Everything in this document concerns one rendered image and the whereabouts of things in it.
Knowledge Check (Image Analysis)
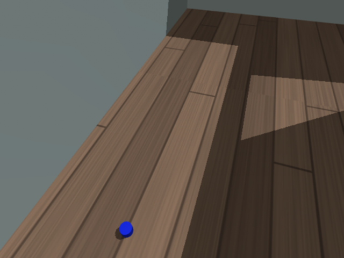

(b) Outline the tin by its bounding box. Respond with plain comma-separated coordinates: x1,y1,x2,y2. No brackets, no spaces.
119,221,133,238

